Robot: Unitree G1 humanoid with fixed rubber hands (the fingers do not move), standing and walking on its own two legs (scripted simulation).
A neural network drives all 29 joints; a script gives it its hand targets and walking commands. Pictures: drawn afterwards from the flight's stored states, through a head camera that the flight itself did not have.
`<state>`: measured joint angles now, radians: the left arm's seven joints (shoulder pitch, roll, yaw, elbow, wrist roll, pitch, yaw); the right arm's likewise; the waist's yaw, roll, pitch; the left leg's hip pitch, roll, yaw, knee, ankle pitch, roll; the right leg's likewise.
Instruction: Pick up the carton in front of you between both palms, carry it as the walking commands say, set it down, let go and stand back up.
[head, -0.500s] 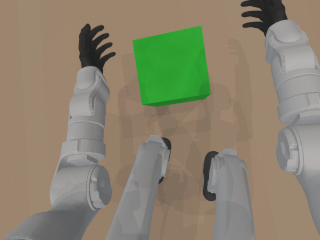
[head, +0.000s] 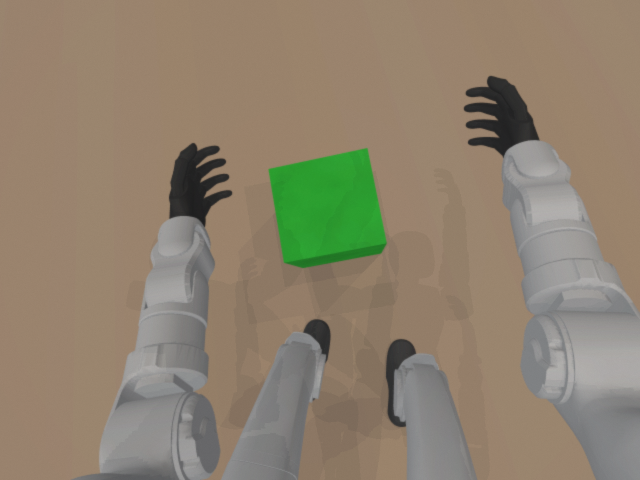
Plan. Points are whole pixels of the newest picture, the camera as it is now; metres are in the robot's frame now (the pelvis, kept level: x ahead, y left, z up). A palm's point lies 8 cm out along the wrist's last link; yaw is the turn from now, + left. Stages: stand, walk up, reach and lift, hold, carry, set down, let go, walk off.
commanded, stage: let go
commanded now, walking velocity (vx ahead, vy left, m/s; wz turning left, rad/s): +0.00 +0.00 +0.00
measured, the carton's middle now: (330, 215) +0.47 +0.12 -0.54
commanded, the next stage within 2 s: stand in 1.20 s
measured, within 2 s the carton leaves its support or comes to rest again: neither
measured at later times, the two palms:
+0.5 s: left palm (87, 337) +0.24 +0.26 +0.02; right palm (608, 302) +0.33 -0.18 +0.00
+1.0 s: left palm (105, 317) +0.26 +0.23 +0.04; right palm out of the picture +0.26 -0.24 +0.04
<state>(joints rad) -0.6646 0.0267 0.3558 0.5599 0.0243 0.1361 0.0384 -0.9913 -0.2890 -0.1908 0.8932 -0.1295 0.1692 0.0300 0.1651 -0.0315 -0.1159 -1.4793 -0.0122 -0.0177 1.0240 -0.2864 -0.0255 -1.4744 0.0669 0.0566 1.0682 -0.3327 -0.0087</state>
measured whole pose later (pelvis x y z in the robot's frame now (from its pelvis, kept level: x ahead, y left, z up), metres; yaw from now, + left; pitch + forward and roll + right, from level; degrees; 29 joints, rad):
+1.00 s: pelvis +0.11 +0.00 +0.11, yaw +1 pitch +3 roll +1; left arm 0.24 0.22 0.04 0.41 0.01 0.09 -0.04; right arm 0.25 -0.23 -0.03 0.45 0.03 0.04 0.05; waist 0.00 -0.02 0.03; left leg -0.19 -0.01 -0.05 0.40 -0.26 -0.02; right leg -0.17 0.04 0.05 0.43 -0.30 -0.03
